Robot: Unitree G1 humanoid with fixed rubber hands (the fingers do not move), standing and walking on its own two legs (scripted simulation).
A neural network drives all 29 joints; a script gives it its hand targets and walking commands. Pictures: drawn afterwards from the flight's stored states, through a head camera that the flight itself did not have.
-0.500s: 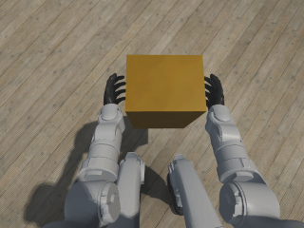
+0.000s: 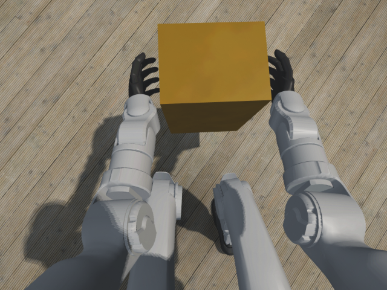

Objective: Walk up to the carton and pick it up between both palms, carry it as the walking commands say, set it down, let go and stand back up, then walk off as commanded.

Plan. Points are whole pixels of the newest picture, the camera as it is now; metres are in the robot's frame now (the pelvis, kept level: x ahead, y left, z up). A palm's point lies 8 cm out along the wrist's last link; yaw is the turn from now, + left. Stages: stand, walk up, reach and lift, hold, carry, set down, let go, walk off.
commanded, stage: set down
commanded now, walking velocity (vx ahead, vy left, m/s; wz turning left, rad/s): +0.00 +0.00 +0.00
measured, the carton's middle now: (206, 90) +0.50 -0.02 -0.19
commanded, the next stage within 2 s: none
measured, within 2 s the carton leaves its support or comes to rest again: neither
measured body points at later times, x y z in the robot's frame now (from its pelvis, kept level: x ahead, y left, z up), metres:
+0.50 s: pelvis -0.03 -0.01 -0.05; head +0.34 -0.01 +0.19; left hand +0.50 +0.12 -0.24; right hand +0.50 -0.17 -0.23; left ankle +0.12 +0.10 -0.47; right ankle +0.07 -0.12 -0.47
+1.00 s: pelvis -0.04 -0.01 -0.11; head +0.32 +0.00 +0.14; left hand +0.53 +0.12 -0.27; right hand +0.52 -0.17 -0.26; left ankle +0.12 +0.10 -0.47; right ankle +0.07 -0.12 -0.47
